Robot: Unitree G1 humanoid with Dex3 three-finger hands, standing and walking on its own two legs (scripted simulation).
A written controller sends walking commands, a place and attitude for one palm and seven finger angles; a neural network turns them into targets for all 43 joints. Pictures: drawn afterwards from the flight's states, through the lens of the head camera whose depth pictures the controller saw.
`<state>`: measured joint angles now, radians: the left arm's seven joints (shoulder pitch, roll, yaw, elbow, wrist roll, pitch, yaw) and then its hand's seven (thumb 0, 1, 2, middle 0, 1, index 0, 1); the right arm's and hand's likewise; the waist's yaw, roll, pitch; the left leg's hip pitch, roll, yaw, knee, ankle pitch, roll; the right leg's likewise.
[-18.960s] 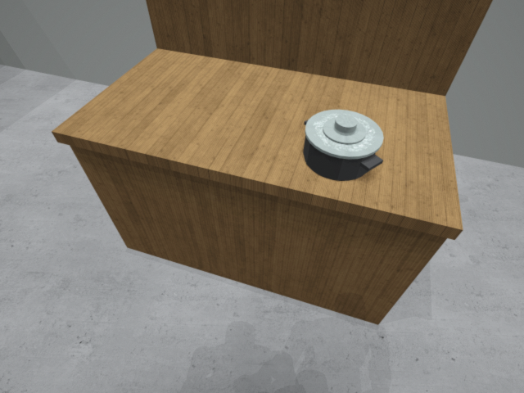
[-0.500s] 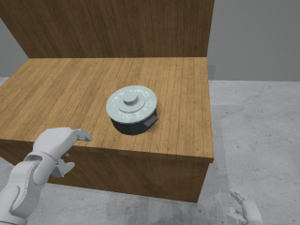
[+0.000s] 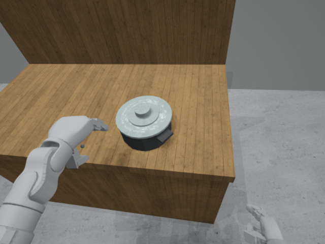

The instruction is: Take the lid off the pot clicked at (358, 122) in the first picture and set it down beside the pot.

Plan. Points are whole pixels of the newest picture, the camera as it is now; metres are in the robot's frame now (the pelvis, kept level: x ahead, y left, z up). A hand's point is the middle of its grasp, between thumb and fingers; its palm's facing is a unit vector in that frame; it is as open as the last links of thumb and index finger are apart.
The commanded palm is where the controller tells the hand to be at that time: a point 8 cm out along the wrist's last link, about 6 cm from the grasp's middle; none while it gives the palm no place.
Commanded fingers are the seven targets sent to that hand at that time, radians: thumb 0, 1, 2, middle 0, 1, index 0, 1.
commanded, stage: move the open hand above the knob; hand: left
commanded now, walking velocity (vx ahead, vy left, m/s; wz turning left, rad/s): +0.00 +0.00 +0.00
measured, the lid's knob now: (142, 110) +0.52 +0.12 +0.00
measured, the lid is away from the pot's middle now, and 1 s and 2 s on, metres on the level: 0.00 0.00 0.00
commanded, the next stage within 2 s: none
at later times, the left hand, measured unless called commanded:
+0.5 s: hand (108, 128) +0.38 +0.18 +0.08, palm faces -0.26 -0.02 -0.96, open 10.1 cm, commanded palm +0.38 +0.18 +0.14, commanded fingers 0.00 -0.25 1.30 -0.81 -0.08 -0.81 -0.08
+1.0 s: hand (123, 116) +0.44 +0.15 +0.07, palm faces -0.35 -0.02 -0.94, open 10.1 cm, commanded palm +0.44 +0.15 +0.14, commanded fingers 0.00 -0.25 1.30 -0.81 -0.08 -0.81 -0.08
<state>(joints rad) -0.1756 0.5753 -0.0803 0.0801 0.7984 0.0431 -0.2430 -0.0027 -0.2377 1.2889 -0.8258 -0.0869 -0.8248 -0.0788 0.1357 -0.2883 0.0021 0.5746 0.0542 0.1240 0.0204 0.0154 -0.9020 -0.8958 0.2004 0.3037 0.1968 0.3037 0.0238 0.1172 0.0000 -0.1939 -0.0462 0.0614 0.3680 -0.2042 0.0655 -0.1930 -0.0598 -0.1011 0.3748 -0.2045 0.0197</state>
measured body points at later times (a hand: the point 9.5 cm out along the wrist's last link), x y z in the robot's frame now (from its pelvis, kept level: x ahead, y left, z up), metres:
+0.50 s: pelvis +0.01 -0.01 +0.00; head +0.04 -0.06 +0.44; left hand +0.39 +0.18 +0.14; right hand +0.17 -0.25 -0.13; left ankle -0.01 +0.07 -0.75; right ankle -0.01 -0.13 -0.75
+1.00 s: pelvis +0.02 -0.01 +0.00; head +0.06 -0.05 +0.44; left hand +0.45 +0.15 +0.12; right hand +0.14 -0.27 -0.14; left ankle -0.01 +0.07 -0.75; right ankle -0.01 -0.13 -0.75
